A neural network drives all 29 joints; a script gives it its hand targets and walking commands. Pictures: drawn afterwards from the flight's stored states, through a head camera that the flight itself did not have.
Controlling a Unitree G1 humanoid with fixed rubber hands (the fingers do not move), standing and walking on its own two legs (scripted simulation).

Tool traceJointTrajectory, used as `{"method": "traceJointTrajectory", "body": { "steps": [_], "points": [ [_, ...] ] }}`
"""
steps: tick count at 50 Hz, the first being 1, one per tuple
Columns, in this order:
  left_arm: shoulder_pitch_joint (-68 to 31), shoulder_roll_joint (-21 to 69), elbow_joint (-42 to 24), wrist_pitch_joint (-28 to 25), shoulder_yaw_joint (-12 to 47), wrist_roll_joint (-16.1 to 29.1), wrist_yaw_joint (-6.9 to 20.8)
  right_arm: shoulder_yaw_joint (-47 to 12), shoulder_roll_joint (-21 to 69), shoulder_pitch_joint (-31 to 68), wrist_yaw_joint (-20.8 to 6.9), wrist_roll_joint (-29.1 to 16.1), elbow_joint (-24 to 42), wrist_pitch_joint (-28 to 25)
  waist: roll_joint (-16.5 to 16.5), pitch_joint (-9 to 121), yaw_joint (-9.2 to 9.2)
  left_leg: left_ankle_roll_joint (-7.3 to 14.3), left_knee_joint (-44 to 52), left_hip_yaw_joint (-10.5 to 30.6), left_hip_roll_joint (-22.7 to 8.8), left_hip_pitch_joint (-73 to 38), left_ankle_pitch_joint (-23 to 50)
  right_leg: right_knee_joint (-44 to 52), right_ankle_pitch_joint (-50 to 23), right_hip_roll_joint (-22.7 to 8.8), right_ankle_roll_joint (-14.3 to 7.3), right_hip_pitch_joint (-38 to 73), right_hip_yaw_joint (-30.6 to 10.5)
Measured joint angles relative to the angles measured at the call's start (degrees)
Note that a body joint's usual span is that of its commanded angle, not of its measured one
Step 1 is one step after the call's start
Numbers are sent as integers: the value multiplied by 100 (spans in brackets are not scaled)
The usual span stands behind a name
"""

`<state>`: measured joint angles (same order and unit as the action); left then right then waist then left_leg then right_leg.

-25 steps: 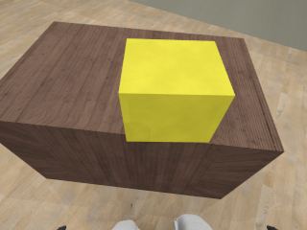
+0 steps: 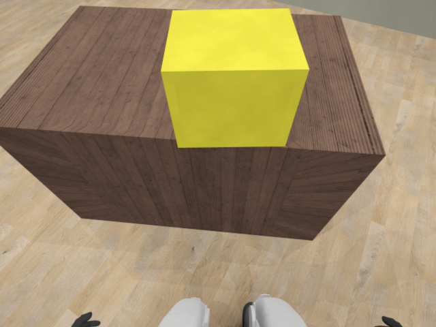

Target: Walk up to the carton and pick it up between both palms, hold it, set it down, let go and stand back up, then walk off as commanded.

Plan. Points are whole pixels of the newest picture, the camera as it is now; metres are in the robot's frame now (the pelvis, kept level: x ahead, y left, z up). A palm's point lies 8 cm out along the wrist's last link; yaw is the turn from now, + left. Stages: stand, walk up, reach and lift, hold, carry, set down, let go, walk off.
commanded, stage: walk off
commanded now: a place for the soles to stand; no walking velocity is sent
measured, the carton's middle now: (231, 81) +0.65 -0.02 +0.04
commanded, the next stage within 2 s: stand in 0.74 s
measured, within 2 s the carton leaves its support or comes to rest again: neither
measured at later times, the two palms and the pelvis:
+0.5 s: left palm out of the picture -0.05 +0.31 -0.10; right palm out of the picture -0.03 -0.30 -0.09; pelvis -0.10 +0.01 +0.01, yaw +0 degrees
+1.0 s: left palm out of the picture -0.03 +0.31 -0.09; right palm out of the picture -0.01 -0.30 -0.08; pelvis -0.09 +0.01 +0.02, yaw +0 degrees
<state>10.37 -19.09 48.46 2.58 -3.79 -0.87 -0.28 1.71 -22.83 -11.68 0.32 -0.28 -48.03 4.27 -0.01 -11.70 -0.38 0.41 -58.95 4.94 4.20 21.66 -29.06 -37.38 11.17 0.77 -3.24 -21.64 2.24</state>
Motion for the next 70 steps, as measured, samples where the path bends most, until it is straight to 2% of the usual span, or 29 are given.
{"method": "traceJointTrajectory", "body": {
  "steps": [4,5,7,10,14,18,21,24,25,27,31,34,37,38,40,41,45,49,70],
  "points": [
    [-57,1,2,75,-1,0,0,12,-1,-98,-31,0,-1,0,1,31,-3,182,1470,1,-15,-448,456,-76,-99,-21,3,-220,3],
    [-99,1,6,117,-1,0,-1,12,11,-119,-40,0,-5,-1,-10,-48,-2,222,1497,-10,-7,-453,718,-262,212,-20,2,-251,-9],
    [-114,3,9,203,-9,-1,-5,13,50,-202,-57,0,-4,-1,-7,-73,-16,263,1557,10,-19,-455,965,-1267,1077,145,1,-448,-190],
    [-102,-3,3,219,-17,0,-18,14,61,-217,-28,0,1,-31,-22,-18,2,265,2043,56,-36,-444,1358,-2480,1221,377,3,-582,-418],
    [46,-32,1,220,-21,0,-17,13,61,-193,-19,0,1,-159,-32,66,15,321,2507,48,-43,-417,1737,-2757,1228,413,4,-266,-438],
    [211,-64,-3,215,-20,1,-17,12,62,-193,-19,1,0,-211,-38,161,19,309,2750,43,-40,-409,1775,-2098,1303,412,4,221,-444],
    [316,-66,-5,168,-20,1,-17,12,63,-193,-21,1,-1,-216,-41,216,22,277,2884,41,-39,-387,1841,-1057,1405,410,4,632,-447],
    [426,-69,-8,56,-26,1,-17,12,64,-189,-24,1,-1,-216,-50,271,47,147,2787,21,-32,-247,1853,273,1425,390,4,1124,-456],
    [446,-67,-3,24,-26,1,-17,12,69,-173,-24,1,-4,-216,-44,255,69,108,2600,19,-30,-157,1661,469,1127,388,4,1154,-448],
    [506,-67,33,-4,-26,1,-7,13,85,-177,-24,1,-9,-215,-38,235,92,63,2010,19,-25,-73,1044,468,593,390,2,1165,-448],
    [514,-65,41,-129,-26,1,-4,12,81,-228,-35,1,-5,-215,-28,350,87,10,1122,25,-27,-67,905,595,544,376,-38,1142,-444],
    [514,-64,44,-219,-25,0,13,12,79,-232,-38,0,-2,-220,-22,423,83,-12,1422,30,-28,-274,564,680,493,377,-43,1103,-439],
    [514,-63,44,-231,-24,0,26,12,77,-234,-38,0,1,-248,-18,450,80,38,2221,34,-30,-547,602,686,506,379,-43,1099,-436],
    [514,-63,44,-231,-24,0,31,12,77,-234,-38,0,2,-265,-18,463,80,72,2580,35,-31,-654,814,684,517,379,-43,1099,-435],
    [507,-64,45,-231,-25,0,34,12,80,-231,-38,0,1,-323,-24,490,86,122,2921,27,-31,-739,1721,676,537,372,-39,1103,-440],
    [499,-64,46,-229,-26,1,34,12,86,-230,-38,1,-1,-362,-29,502,87,132,2925,25,-27,-744,1863,646,576,368,-38,1104,-441],
    [496,-65,45,-227,-26,3,34,12,90,-220,-38,1,-2,-474,-35,608,88,159,2923,24,-31,-741,1665,482,1071,350,-38,1087,-445],
    [496,-65,47,-243,-25,3,37,12,90,-179,-38,1,-4,-488,-40,621,95,92,2909,12,-35,-745,1634,777,450,310,-29,1150,-441],
    [284,-65,67,-305,-19,3,55,12,90,-179,-38,1,-3,-501,-37,984,95,72,3179,22,-44,-764,1715,979,511,298,-14,1149,-442]
  ]
}}
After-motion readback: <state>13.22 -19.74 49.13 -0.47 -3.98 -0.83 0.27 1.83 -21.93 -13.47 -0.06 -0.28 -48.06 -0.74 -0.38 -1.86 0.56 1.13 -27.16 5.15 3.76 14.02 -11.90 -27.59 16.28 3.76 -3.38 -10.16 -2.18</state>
